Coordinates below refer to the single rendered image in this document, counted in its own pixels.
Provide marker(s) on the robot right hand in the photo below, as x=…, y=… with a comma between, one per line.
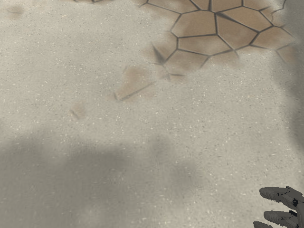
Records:
x=289, y=197

